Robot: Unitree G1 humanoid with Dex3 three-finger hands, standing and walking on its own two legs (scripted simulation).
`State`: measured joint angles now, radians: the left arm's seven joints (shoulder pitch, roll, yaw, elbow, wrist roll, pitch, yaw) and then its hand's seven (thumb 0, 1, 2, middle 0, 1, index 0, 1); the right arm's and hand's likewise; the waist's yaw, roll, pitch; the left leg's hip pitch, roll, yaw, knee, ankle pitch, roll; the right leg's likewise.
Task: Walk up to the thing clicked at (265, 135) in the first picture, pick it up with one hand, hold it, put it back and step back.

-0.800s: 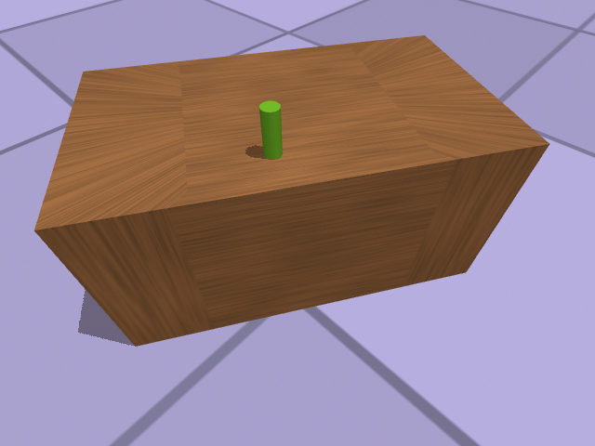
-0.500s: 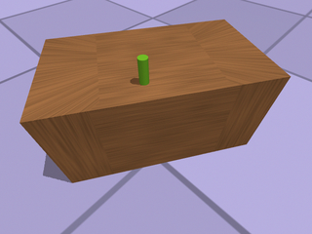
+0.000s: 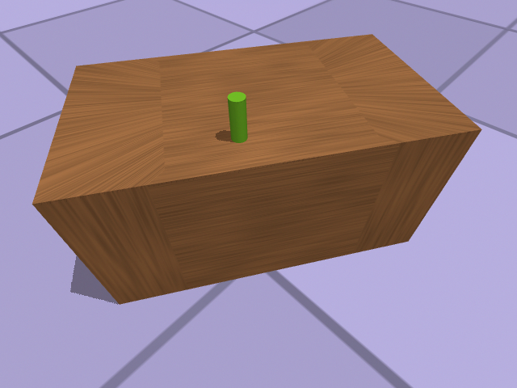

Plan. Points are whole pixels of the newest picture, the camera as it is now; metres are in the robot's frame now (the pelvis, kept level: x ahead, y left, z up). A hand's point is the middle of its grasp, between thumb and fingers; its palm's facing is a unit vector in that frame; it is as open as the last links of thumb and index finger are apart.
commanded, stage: stand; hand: right
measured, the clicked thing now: (238, 118) +0.82 +0.07 -0.06
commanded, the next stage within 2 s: walk up in 0.32 s
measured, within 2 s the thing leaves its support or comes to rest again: neither
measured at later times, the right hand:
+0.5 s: hand out of the picture +0.09 -0.25 -0.15, palm faces -0.11 +0.93 -0.35, open 7.4 cm
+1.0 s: hand (317, 363) +0.20 -0.09 -0.17, palm faces -0.18 +0.94 -0.30, open 7.4 cm
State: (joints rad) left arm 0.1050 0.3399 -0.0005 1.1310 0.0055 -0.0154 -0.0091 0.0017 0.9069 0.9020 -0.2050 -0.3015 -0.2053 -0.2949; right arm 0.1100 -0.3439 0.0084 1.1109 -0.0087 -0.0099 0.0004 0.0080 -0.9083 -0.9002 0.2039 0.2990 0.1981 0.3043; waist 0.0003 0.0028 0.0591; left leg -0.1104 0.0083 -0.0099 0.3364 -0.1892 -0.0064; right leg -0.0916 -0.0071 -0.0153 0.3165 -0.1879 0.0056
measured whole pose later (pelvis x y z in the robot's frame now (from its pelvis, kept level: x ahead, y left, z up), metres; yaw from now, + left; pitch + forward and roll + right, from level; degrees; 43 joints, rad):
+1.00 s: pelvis +0.14 +0.16 -0.02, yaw +11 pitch -3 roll +1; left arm 0.25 0.40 0.05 0.91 0.01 -0.07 -0.04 0.00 0.91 0.90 -0.21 -0.30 -0.21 -0.30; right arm 0.38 -0.38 -0.06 0.84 -0.02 -0.01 0.07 0.01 -0.90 -0.90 0.21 0.30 0.20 0.30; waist -0.05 0.00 0.09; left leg -0.20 -0.03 0.01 0.58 -0.33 0.03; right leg -0.43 -0.06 -0.06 0.75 -0.36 -0.03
